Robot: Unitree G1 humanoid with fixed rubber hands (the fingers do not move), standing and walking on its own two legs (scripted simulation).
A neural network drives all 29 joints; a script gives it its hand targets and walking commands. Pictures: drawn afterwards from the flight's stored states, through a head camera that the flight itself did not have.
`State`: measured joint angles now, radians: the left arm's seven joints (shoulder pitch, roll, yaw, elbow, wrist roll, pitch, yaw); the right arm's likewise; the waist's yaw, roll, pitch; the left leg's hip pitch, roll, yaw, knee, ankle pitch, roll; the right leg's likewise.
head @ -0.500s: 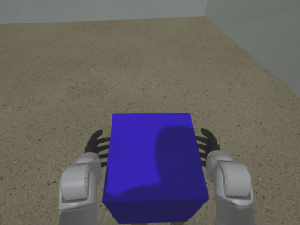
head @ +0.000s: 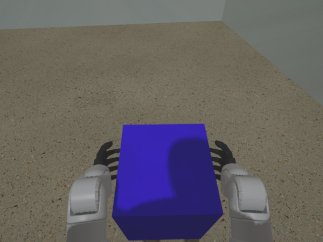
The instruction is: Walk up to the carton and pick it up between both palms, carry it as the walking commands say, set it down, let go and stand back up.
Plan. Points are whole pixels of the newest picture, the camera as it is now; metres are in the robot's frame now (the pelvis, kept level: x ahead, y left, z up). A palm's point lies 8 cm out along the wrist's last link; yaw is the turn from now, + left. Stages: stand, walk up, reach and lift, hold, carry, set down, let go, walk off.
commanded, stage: carry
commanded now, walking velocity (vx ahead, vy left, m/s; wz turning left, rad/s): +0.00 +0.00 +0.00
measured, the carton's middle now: (164, 185) +0.28 +0.00 +0.00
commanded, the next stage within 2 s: hold in 1.50 s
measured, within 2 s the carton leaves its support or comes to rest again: neither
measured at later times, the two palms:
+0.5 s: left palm (102, 171) +0.28 +0.15 +0.07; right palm (225, 169) +0.28 -0.14 +0.07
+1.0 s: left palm (103, 170) +0.29 +0.15 +0.06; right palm (223, 168) +0.29 -0.14 +0.06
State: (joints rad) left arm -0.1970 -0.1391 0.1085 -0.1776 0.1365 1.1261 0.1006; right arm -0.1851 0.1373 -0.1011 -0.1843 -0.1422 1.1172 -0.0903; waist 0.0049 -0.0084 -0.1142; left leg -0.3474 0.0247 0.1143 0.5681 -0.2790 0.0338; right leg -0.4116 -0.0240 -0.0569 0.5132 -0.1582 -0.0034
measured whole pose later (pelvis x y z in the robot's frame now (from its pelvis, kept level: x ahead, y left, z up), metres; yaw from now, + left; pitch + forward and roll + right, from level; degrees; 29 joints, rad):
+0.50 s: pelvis +0.01 +0.00 +0.00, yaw +0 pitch +3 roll +0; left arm -0.18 -0.14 0.10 -0.12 0.15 1.05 0.10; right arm -0.17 0.14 -0.10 -0.13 -0.14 1.04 -0.09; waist 0.01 0.00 -0.12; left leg -0.34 0.02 0.11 0.57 -0.29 0.03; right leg -0.41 -0.03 -0.06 0.53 -0.18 0.00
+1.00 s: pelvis +0.01 +0.00 +0.00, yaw +0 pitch +3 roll +0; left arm -0.18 -0.14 0.10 -0.07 0.15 0.98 0.09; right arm -0.17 0.13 -0.11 -0.08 -0.14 0.97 -0.08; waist 0.01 0.00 -0.12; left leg -0.34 0.02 0.11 0.58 -0.30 0.03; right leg -0.40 -0.03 -0.06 0.53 -0.19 0.00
